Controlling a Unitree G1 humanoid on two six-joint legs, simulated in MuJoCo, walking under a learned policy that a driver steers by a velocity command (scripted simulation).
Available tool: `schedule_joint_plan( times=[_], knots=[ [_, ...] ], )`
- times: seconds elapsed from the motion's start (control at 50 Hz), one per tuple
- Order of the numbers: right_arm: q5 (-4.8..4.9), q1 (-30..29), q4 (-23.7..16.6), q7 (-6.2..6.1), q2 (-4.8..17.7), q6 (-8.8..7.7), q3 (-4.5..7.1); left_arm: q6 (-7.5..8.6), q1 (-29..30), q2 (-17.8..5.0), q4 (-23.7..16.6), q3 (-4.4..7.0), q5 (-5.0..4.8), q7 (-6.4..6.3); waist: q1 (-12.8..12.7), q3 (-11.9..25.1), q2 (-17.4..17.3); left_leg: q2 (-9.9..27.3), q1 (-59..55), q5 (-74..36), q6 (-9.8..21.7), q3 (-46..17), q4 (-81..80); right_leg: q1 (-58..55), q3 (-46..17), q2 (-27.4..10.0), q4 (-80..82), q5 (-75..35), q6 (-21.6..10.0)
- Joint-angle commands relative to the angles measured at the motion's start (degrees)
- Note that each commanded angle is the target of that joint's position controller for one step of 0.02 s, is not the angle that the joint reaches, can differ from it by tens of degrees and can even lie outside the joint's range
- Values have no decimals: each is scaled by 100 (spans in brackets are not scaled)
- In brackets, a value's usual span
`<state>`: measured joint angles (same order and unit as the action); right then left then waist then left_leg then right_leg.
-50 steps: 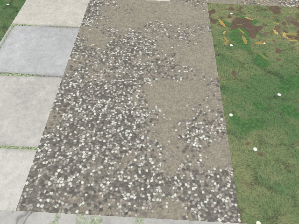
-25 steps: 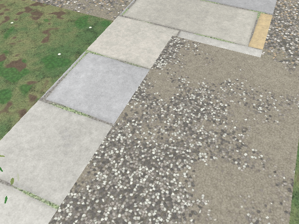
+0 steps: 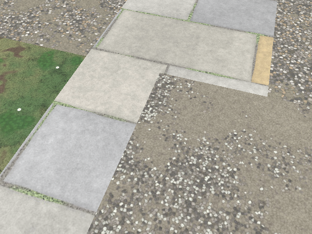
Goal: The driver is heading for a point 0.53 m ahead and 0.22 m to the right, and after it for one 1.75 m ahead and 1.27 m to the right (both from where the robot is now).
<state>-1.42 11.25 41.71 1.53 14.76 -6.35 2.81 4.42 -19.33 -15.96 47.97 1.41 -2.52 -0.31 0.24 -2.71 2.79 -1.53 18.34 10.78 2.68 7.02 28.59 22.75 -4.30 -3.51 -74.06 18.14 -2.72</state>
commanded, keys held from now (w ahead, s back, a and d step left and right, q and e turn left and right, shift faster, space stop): e+shift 0.96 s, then w+e+shift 0.04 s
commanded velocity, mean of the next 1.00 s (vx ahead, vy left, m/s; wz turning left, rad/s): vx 0.18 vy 0.00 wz -0.89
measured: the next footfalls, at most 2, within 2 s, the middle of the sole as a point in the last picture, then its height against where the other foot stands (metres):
right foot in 0.26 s outside the picture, level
left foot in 0.76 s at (150, 216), level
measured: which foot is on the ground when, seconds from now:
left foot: down 0.00-0.26, up 0.28-0.74, down 0.76-1.00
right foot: up 0.00-0.24, down 0.26-0.76, up 0.78-1.00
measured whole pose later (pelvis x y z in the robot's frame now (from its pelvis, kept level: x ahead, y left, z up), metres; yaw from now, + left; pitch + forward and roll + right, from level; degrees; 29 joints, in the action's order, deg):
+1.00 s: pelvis +0.41 +0.03 +0.01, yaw -54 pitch +1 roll +1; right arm -1.3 5.6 39.2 -2.7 15.0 0.6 3.0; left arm -4.5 -13.5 -21.3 32.8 5.4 -1.8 -0.7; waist 0.0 -4.2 2.5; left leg -0.2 14.8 9.4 1.5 4.2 23.2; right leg 33.4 -4.0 -2.2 -67.1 19.8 5.9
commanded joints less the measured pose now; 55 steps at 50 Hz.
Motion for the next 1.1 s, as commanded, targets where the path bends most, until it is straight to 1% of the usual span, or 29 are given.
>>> schedule_joint_plan(
  times=[0.02, 0.08, 0.12, 0.16, 0.2, 0.24, 0.26, 0.28, 0.3, 0.32, 0.34, 0.36, 0.42, 0.48, 0.54, 0.6, 0.66, 0.72, 0.74, 0.76, 0.78, 0.8, 0.82, 0.86, 0.92, 0.96, 1.0, 1.04, 1.1],
  knots=[
    [13, -233, -108, 0, 181, -137, 80, -232, -397, -197, -373, 179, -25, -19, -296, 150, -772, 1641, -643, -2920, 740, -1037, -1503, 878, -163, -537, 190, 63, 201],
    [62, -834, -124, -124, 524, -164, 158, -330, 76, -84, -718, 155, 121, 22, -492, -322, -792, 1374, 229, -3411, 664, 17, -1820, 830, 239, -446, 1483, -893, 371],
    [111, -752, -98, -260, 720, -114, 208, -252, 328, -132, -722, 156, 232, 176, -313, -56, -545, 978, 114, -3075, 538, 581, -1592, 193, 661, -141, 2892, -2485, 318],
    [233, -495, -28, -362, 1012, -60, 270, -249, 499, -266, -848, 213, 238, 359, -230, 276, -542, 1139, -604, -3413, 440, 581, -1289, -50, 794, 55, 3501, -3036, 205],
    [339, -569, -84, -403, 1218, 63, 333, -317, 256, -631, -896, 363, 243, 455, -439, 518, -625, 1298, -1250, -4186, 297, 578, -598, -271, 954, 300, 3664, -2661, 12],
    [389, -720, -198, -401, 1303, 253, 374, -395, -651, -1121, -773, 610, 215, 426, -928, 905, -641, 1333, -1282, -4846, 121, 540, 949, -1201, 1115, 646, 3576, -1976, -284],
    [377, -807, -223, -354, 1147, 297, 326, -416, -1284, -1355, -641, 749, 182, 331, -1286, 1057, -341, 1116, -764, -3898, -115, 484, 2360, -2100, 890, 706, 4011, -2220, -470],
    [146, -486, -261, -243, 412, 310, 131, -399, -794, -1569, -666, 741, 128, 208, -662, 446, 1388, 147, 293, 1784, -419, 396, 4160, -2221, -238, 201, 4323, -4840, -662],
    [87, 785, -308, -144, 264, 277, 48, -252, 63, -1870, -1267, 671, 446, 200, 321, 1271, 1972, -767, 1925, 3140, -723, -642, 6026, -3243, -3394, -1033, 4581, -5414, -2163],
    [111, 788, -339, -87, 938, 214, 99, -200, 377, -1745, -1665, 687, 443, 292, 8, 2279, 988, -520, 1980, 2609, -565, -1632, 6158, -3445, -4426, -1429, 5511, -3284, -2342],
    [182, 61, -494, -101, 1186, 214, 157, -177, 508, -1488, -1743, 646, 291, 317, -109, 1726, 169, -351, 2124, 2082, -403, -1641, 5664, -2956, -4033, -1189, 5700, -1921, -2049],
    [92, -348, -520, -189, 1079, 267, 151, -195, 661, -1266, -1721, 597, 151, 279, -11, 1217, -583, -131, 2115, 1681, -389, -1641, 5136, -2282, -3594, -907, 5734, -1300, -1679],
    [31, -614, -542, -246, 992, 458, 162, -313, 855, -1083, -1826, 554, 200, 74, 148, 943, -350, 0, 1374, 1405, -454, -1694, 3857, -1208, -2632, -334, 5643, -2285, -1292],
    [51, -810, -496, -249, 649, 480, 96, -476, 643, -1247, -1828, 631, 168, -115, 53, 1111, -320, -206, 1241, 1134, -693, -1578, 2852, -1170, -2314, -103, 5379, -3292, -1154],
    [132, -952, -470, -274, 652, 537, 116, -655, 741, -1276, -1915, 654, 121, -246, -10, 1173, -61, -288, 1217, 556, -830, -1665, 2298, -1105, -2401, 39, 5336, -2401, -930],
    [143, -1164, -502, -284, 662, 519, 144, -745, 822, -1180, -1967, 637, 137, -259, -128, 935, 349, -344, 1038, 290, -833, -1697, 1725, -912, -2549, 229, 5364, -1385, -755],
    [152, -1261, -536, -245, 728, 408, 190, -770, 858, -1128, -2015, 643, 158, -212, -232, 842, 637, -374, 738, 331, -750, -1751, 999, -1025, -2864, 251, 5183, -1319, -694],
    [174, -933, -424, -177, 910, 306, 305, -782, 1038, -1095, -2108, 633, 118, -167, -103, 863, 799, -290, -23, -9, -598, -1719, -246, -1055, -3192, 370, 4822, -1329, -519],
    [167, -741, -349, -179, 965, 295, 350, -787, 1056, -1007, -2120, 596, 73, -150, -13, 891, 570, -26, -565, -640, -467, -1709, -951, -828, -3019, 616, 4435, -575, -342],
    [102, -811, -423, -208, 1217, 349, 396, -800, 549, -664, -2045, 494, 110, -120, -300, 1205, -354, 1091, -1408, -820, -1, -2542, -1017, -267, -2355, 1084, 3424, 1382, -105],
    [-54, -950, -550, -233, 1475, 444, 403, -783, 423, -715, -2154, 498, 103, -103, -479, 978, -1474, 1979, -1459, -1505, 731, -3639, -1128, 751, -1222, 1719, 2270, 2102, 162],
    [-133, -830, -528, -242, 1312, 436, 424, -700, 533, -1289, -2202, 640, 153, -47, -381, 836, -1694, 2428, -1084, -1135, 1158, -4174, -1299, 1157, -1001, 1148, 1289, 1679, 429],
    [-61, -1063, -638, -287, 1017, 448, 345, -709, 533, -1550, -2043, 715, 115, -33, -353, 651, -1310, 2078, -960, -563, 1038, -3503, -1236, 1203, -858, 829, 926, 1171, 545],
    [64, -1203, -726, -407, 857, 549, 272, -814, 384, -1347, -1840, 684, 144, -69, -298, 449, -916, 1459, -827, -119, 675, -2502, -1160, 1357, -572, 680, 256, 503, 674],
    [-5, -925, -666, -479, 905, 630, 238, -813, 621, -1060, -1989, 560, 66, -53, -63, 331, -957, 1339, -952, -740, 813, -1689, -1293, 1612, 26, 335, 220, 167, 811],
    [-35, -645, -608, -478, 977, 669, 260, -786, 886, -975, -2096, 513, 54, -64, 158, 450, -1058, 1501, -1416, -917, 959, -1511, -1325, 1790, 161, 65, 577, 120, 932],
    [54, -204, -517, -436, 1211, 644, 354, -752, 950, -967, -2151, 486, 68, -31, 360, 762, -1215, 1795, -1909, 556, 969, -1689, -1649, 1979, 287, -151, 828, 149, 931],
    [134, -70, -491, -385, 1355, 548, 415, -694, 988, -989, -2158, 483, 66, 30, 399, 764, -1292, 2017, -2075, 1847, 867, -1824, -1925, 2136, 342, -291, 984, 160, 821],
    [167, -57, -475, -341, 1424, 407, 467, -628, 1039, -908, -2101, 464, 79, 91, 356, 555, -1163, 2174, -1953, 2446, 711, -1566, -2184, 2022, 437, -421, 1367, 97, 632]
  ],
)
Velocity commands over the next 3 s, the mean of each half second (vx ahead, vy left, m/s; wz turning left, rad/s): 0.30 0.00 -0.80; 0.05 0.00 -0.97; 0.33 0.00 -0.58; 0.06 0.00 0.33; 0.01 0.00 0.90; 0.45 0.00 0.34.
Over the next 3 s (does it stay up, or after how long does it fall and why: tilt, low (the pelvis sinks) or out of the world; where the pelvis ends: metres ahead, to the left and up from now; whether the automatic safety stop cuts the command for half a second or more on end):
stays up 0.55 -0.31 0.00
